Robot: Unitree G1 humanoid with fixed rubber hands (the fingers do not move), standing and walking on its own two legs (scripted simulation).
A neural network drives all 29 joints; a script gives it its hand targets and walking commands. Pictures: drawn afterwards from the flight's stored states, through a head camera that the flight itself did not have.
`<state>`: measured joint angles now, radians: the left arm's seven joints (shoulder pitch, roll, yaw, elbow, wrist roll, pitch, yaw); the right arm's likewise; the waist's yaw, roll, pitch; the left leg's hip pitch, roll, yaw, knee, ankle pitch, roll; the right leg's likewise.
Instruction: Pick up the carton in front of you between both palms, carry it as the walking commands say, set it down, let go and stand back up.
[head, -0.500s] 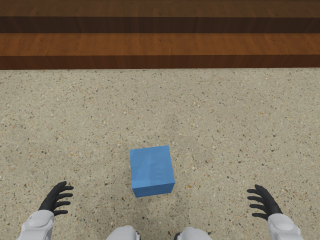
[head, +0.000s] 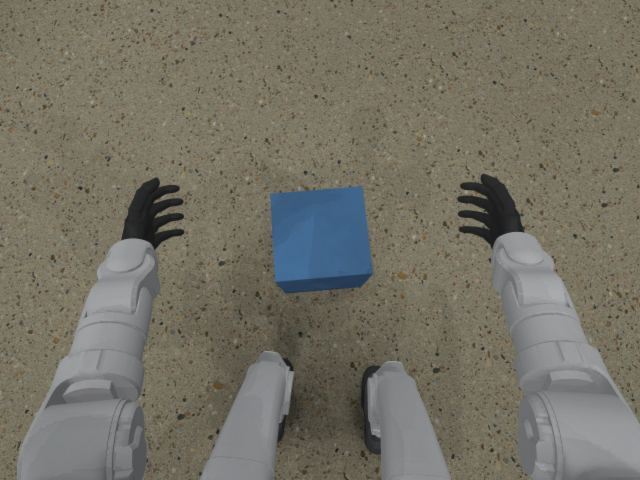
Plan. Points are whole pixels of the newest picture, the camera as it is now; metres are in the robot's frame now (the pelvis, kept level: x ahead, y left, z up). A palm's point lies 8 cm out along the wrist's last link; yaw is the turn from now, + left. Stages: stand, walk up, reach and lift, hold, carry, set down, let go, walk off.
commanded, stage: reach and lift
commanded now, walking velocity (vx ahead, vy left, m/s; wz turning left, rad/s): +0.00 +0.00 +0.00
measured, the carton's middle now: (320, 245) +0.48 +0.04 -0.56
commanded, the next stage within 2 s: none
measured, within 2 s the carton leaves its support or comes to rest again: neither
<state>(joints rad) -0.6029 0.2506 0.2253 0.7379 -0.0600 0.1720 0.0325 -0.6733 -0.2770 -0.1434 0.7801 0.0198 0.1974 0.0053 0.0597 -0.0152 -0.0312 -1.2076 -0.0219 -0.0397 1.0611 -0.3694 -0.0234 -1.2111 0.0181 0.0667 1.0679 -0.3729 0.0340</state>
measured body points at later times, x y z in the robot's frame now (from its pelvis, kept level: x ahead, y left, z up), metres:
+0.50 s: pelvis -0.01 -0.01 -0.05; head +0.31 +0.00 +0.26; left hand +0.48 +0.23 -0.17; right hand +0.55 -0.15 -0.18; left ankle +0.06 +0.13 -0.65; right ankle +0.06 -0.13 -0.65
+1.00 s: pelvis -0.05 -0.02 -0.25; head +0.32 +0.00 +0.01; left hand +0.46 +0.24 -0.42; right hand +0.52 -0.14 -0.42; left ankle +0.06 +0.12 -0.65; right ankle +0.06 -0.14 -0.65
